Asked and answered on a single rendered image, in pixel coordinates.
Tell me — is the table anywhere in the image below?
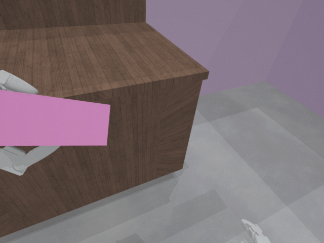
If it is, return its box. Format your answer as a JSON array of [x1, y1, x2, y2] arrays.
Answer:
[[0, 0, 209, 237]]

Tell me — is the sponge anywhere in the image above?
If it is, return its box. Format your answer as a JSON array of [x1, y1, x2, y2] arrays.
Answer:
[[0, 90, 110, 146]]

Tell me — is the right robot hand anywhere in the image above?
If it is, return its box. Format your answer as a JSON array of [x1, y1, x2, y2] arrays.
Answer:
[[240, 219, 271, 243]]

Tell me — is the left robot hand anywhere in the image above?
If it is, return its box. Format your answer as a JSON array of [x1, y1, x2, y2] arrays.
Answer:
[[0, 70, 60, 176]]

